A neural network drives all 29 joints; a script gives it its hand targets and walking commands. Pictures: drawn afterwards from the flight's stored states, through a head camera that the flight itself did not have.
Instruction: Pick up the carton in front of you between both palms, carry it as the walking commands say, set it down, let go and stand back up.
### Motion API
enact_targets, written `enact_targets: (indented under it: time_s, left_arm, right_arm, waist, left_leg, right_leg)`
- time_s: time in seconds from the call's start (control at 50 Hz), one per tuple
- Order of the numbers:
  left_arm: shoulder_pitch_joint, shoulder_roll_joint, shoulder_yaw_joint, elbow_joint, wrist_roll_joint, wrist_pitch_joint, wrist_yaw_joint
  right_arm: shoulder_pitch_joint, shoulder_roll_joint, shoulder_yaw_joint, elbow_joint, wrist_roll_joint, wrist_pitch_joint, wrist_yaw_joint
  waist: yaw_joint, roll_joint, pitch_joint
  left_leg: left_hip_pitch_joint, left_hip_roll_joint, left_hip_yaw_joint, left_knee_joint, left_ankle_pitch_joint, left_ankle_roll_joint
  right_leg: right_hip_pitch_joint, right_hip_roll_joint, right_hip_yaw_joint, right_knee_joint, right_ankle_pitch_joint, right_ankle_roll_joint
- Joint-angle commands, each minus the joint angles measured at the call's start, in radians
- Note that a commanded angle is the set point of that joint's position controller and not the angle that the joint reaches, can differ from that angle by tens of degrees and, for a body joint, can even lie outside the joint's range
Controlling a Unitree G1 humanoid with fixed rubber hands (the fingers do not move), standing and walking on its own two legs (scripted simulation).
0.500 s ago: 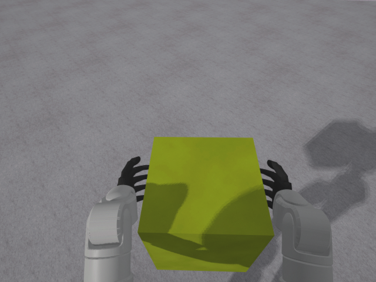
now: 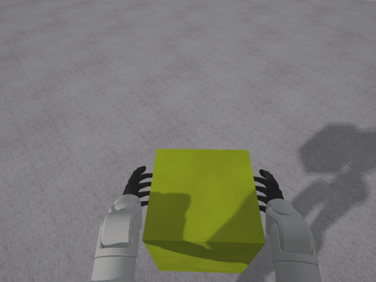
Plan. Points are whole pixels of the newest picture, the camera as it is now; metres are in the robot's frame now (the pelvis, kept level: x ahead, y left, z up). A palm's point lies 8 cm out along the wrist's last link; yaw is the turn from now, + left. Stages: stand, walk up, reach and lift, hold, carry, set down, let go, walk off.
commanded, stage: carry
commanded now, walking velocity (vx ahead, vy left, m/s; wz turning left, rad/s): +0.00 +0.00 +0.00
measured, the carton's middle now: (201, 213) +0.28 +0.00 -0.04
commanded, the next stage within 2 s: none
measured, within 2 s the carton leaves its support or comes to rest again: neither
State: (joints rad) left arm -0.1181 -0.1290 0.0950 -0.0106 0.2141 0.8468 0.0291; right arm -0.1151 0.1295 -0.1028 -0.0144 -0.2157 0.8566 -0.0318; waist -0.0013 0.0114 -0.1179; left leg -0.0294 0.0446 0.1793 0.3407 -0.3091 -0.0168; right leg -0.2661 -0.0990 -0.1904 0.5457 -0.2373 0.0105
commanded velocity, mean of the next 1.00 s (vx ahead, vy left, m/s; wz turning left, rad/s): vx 0.00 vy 0.00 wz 0.00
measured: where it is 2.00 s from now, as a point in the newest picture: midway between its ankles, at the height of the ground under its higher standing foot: outside the picture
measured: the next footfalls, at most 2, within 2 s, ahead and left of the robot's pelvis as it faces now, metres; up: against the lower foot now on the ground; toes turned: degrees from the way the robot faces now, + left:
left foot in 0.42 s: -0.02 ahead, +0.10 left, +0.00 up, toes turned -8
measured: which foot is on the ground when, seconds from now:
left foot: down 0.00-0.34, up 0.36-0.40, down 0.42-1.00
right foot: down 0.00-1.00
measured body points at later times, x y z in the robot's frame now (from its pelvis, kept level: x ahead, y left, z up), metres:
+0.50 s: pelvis -0.01 +0.00 -0.01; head -0.01 +0.01 +0.44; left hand +0.29 +0.15 +0.02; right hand +0.28 -0.16 +0.02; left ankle -0.06 +0.10 -0.74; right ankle -0.05 -0.13 -0.74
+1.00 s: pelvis -0.04 +0.00 -0.01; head -0.07 -0.01 +0.44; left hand +0.26 +0.14 +0.03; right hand +0.25 -0.16 +0.02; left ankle -0.06 +0.10 -0.74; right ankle -0.05 -0.13 -0.74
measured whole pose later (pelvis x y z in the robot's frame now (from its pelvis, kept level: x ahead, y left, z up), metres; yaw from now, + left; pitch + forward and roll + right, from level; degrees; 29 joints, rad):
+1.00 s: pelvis -0.04 +0.00 -0.01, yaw -1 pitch +2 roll +0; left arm -0.19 -0.14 0.15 0.15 0.24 0.74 0.03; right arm -0.19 0.14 -0.16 0.16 -0.24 0.74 -0.03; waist 0.00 0.01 -0.11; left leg -0.25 0.06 0.16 0.54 -0.32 0.00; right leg -0.27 -0.10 -0.16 0.54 -0.29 0.02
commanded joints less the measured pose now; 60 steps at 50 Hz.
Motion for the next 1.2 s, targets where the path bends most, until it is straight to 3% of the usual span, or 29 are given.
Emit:
enact_targets:
  time_s: [0.0,0.08,0.1,0.12,0.14,0.2,0.22,0.26,0.28,0.3,0.32,0.34,0.36,0.4,0.42,0.46,0.5,0.56,0.58,0.62,0.68,0.78,0.84,0.94,0.96,1.02,1.12,1.16,1.18]
  left_arm:
    - [-0.425,-0.812,-0.521,-0.030,-0.218,-0.109,-0.202]
    - [-0.463,-0.838,-0.509,0.040,-0.221,-0.193,-0.202]
    - [-0.451,-0.861,-0.498,0.055,-0.216,-0.205,-0.202]
    - [-0.466,-0.781,-0.433,0.099,-0.174,-0.219,-0.189]
    - [-0.443,-0.836,-0.486,0.063,-0.198,-0.237,-0.188]
    - [-0.442,-0.778,-0.471,0.077,-0.162,-0.266,-0.161]
    - [-0.442,-0.788,-0.450,0.078,-0.173,-0.266,-0.166]
    - [-0.475,-0.858,-0.517,0.047,-0.202,-0.257,-0.179]
    - [-0.465,-0.859,-0.551,0.065,-0.219,-0.244,-0.182]
    - [-0.440,-0.822,-0.526,0.049,-0.205,-0.237,-0.182]
    - [-0.422,-0.868,-0.561,0.019,-0.236,-0.233,-0.186]
    - [-0.391,-0.881,-0.546,0.029,-0.229,-0.212,-0.182]
    - [-0.387,-0.848,-0.558,-0.001,-0.235,-0.194,-0.178]
    - [-0.366,-0.842,-0.548,-0.021,-0.225,-0.163,-0.171]
    - [-0.350,-0.851,-0.571,-0.025,-0.240,-0.151,-0.173]
    - [-0.472,-0.796,-0.559,-0.054,-0.227,-0.154,-0.181]
    - [-0.447,-0.784,-0.509,0.039,-0.198,-0.145,-0.181]
    - [-0.446,-0.761,-0.452,0.063,-0.190,-0.148,-0.180]
    - [-0.452,-0.830,-0.485,0.067,-0.212,-0.155,-0.186]
    - [-0.474,-0.866,-0.476,0.091,-0.214,-0.159,-0.200]
    - [-0.458,-0.907,-0.516,0.095,-0.231,-0.153,-0.215]
    - [-0.494,-0.883,-0.479,0.100,-0.218,-0.156,-0.222]
    - [-0.499,-0.905,-0.521,0.072,-0.226,-0.154,-0.215]
    - [-0.500,-0.900,-0.482,0.091,-0.218,-0.152,-0.220]
    - [-0.512,-0.882,-0.493,0.076,-0.211,-0.155,-0.225]
    - [-0.540,-0.901,-0.494,0.088,-0.231,-0.154,-0.226]
    - [-0.529,-0.906,-0.498,0.099,-0.225,-0.149,-0.228]
    - [-0.530,-0.910,-0.469,0.109,-0.235,-0.142,-0.231]
    - [-0.488,-0.913,-0.455,0.136,-0.206,-0.136,-0.228]
  right_arm:
    - [-0.432,0.780,0.508,0.027,0.233,-0.114,0.219]
    - [-0.421,0.793,0.496,0.034,0.202,-0.199,0.199]
    - [-0.436,0.796,0.499,0.016,0.206,-0.210,0.195]
    - [-0.512,0.748,0.435,0.037,0.184,-0.229,0.188]
    - [-0.493,0.809,0.485,0.049,0.221,-0.250,0.198]
    - [-0.464,0.774,0.481,0.096,0.199,-0.274,0.186]
    - [-0.447,0.758,0.440,0.102,0.187,-0.281,0.186]
    - [-0.439,0.843,0.490,0.108,0.208,-0.266,0.201]
    - [-0.445,0.796,0.507,0.041,0.220,-0.266,0.195]
    - [-0.462,0.817,0.555,0.010,0.220,-0.255,0.191]
    - [-0.455,0.826,0.589,-0.026,0.251,-0.242,0.193]
    - [-0.481,0.827,0.595,-0.023,0.256,-0.222,0.195]
    - [-0.435,0.812,0.606,-0.008,0.259,-0.212,0.199]
    - [-0.418,0.785,0.571,-0.021,0.263,-0.182,0.206]
    - [-0.429,0.774,0.590,-0.062,0.264,-0.182,0.203]
    - [-0.430,0.752,0.505,0.026,0.223,-0.160,0.199]
    - [-0.464,0.760,0.477,0.044,0.214,-0.168,0.201]
    - [-0.460,0.738,0.449,0.070,0.188,-0.172,0.195]
    - [-0.489,0.792,0.481,0.061,0.225,-0.167,0.199]
    - [-0.565,0.828,0.510,0.022,0.229,-0.184,0.208]
    - [-0.500,0.857,0.523,0.048,0.237,-0.173,0.219]
    - [-0.529,0.888,0.515,0.087,0.228,-0.175,0.235]
    - [-0.525,0.863,0.499,0.121,0.244,-0.168,0.237]
    - [-0.573,0.871,0.522,0.047,0.237,-0.167,0.230]
    - [-0.552,0.879,0.523,0.095,0.245,-0.161,0.234]
    - [-0.522,0.891,0.490,0.134,0.220,-0.157,0.236]
    - [-0.559,0.887,0.505,0.089,0.227,-0.162,0.234]
    - [-0.562,0.902,0.520,0.088,0.242,-0.151,0.229]
    - [-0.568,0.889,0.494,0.115,0.237,-0.145,0.234]
  waist:
    - [0.003,0.156,-0.154]
    - [-0.009,-0.085,-0.315]
    - [-0.006,-0.146,-0.297]
    - [0.006,-0.124,-0.290]
    - [0.005,-0.102,-0.289]
    - [-0.009,0.084,-0.231]
    - [-0.001,0.112,-0.222]
    - [-0.003,0.135,-0.244]
    - [0.001,0.130,-0.269]
    - [0.000,-0.056,-0.289]
    - [0.028,-0.218,-0.328]
    - [0.030,-0.250,-0.268]
    - [0.022,-0.170,-0.289]
    - [0.008,-0.112,-0.293]
    - [0.019,-0.040,-0.298]
    - [0.008,0.095,-0.244]
    - [0.004,0.134,-0.190]
    - [0.005,-0.036,-0.219]
    - [0.006,-0.001,-0.239]
    - [0.006,-0.058,-0.211]
    - [0.003,0.040,-0.235]
    - [0.006,-0.047,-0.209]
    - [0.002,0.021,-0.235]
    - [0.007,-0.028,-0.222]
    - [0.004,0.064,-0.200]
    - [0.001,-0.013,-0.220]
    - [0.005,0.018,-0.195]
    - [0.000,-0.113,-0.183]
    - [0.000,-0.013,-0.199]
  left_leg:
    - [0.135,0.159,-0.025,0.140,1.104,0.050]
    - [-0.115,0.060,-0.011,0.203,0.528,-0.024]
    - [-0.206,0.028,0.002,0.123,0.480,-0.024]
    - [-0.150,0.021,-0.016,0.045,0.352,-0.019]
    - [-0.041,0.044,-0.044,0.003,0.452,-0.007]
    - [0.232,0.128,-0.052,0.119,1.115,0.019]
    - [0.284,0.147,-0.071,0.148,1.200,0.037]
    - [0.183,0.142,-0.049,0.200,1.136,0.024]
    - [0.070,0.105,-0.002,0.287,0.986,-0.003]
    - [-0.146,0.079,-0.017,0.345,0.682,-0.015]
    - [-0.457,-0.004,-0.014,0.361,0.081,-0.021]
    - [-0.482,-0.021,-0.047,0.296,-0.191,-0.010]
    - [-0.431,-0.016,-0.058,0.150,-0.177,-0.002]
    - [-0.098,0.033,-0.058,-0.072,0.216,-0.002]
    - [0.030,0.103,-0.109,0.055,0.538,0.011]
    - [0.001,0.166,-0.127,0.141,0.846,0.046]
    - [-0.025,0.155,-0.097,0.148,0.811,0.040]
    - [-0.074,0.123,-0.090,0.161,0.608,0.029]
    - [-0.068,0.116,-0.082,0.167,0.599,0.016]
    - [-0.103,0.118,-0.097,0.125,0.511,0.025]
    - [-0.084,0.129,-0.085,0.161,0.620,0.033]
    - [-0.142,0.122,-0.106,0.125,0.262,0.020]
    - [-0.107,0.104,-0.077,0.146,0.385,0.011]
    - [-0.161,0.120,-0.105,0.137,0.378,0.026]
    - [-0.170,0.136,-0.102,0.141,0.397,0.021]
    - [-0.142,0.128,-0.114,0.125,0.355,0.025]
    - [-0.163,0.116,-0.084,0.103,0.215,0.021]
    - [-0.165,0.128,-0.115,0.090,0.222,0.024]
    - [-0.166,0.121,-0.091,0.086,0.212,0.018]
  right_leg:
    - [-0.008,0.026,-0.009,-0.117,0.130,0.014]
    - [0.355,-0.081,0.064,0.008,1.101,-0.050]
    - [0.451,-0.080,0.061,0.060,1.207,-0.066]
    - [0.361,-0.097,0.100,0.036,1.119,-0.087]
    - [0.300,-0.103,0.103,0.043,0.953,-0.068]
    - [-0.039,0.008,-0.011,0.034,0.361,-0.007]
    - [-0.092,0.046,-0.019,-0.052,0.118,0.001]
    - [0.065,0.060,-0.032,-0.184,0.231,-0.005]
    - [0.208,0.019,0.010,-0.153,0.545,0.000]
    - [0.429,-0.033,0.047,-0.098,0.963,-0.037]
    - [0.686,-0.130,0.150,-0.011,1.309,-0.113]
    - [0.633,-0.180,0.198,-0.011,1.400,-0.149]
    - [0.605,-0.151,0.149,-0.002,1.263,-0.145]
    - [0.314,-0.137,0.125,0.004,0.760,-0.080]
    - [0.151,-0.094,0.085,-0.006,0.460,-0.021]
    - [0.104,-0.050,0.070,-0.025,0.171,0.010]
    - [0.060,-0.033,0.054,-0.022,0.176,0.021]
    - [0.099,-0.070,0.067,-0.009,0.374,0.011]
    - [0.103,-0.079,0.083,0.003,0.421,0.000]
    - [0.091,-0.075,0.080,0.003,0.333,-0.008]
    - [0.088,-0.054,0.069,-0.001,0.304,0.013]
    - [0.085,-0.096,0.118,-0.062,0.267,-0.007]
    - [0.093,-0.082,0.101,-0.030,0.347,-0.004]
    - [0.114,-0.080,0.090,-0.039,0.277,-0.006]
    - [0.087,-0.075,0.087,-0.040,0.250,-0.005]
    - [0.095,-0.080,0.100,-0.042,0.199,0.000]
    - [0.058,-0.074,0.110,-0.097,0.182,-0.004]
    - [0.060,-0.078,0.100,-0.081,0.152,-0.011]
    - [0.053,-0.084,0.116,-0.090,0.154,-0.016]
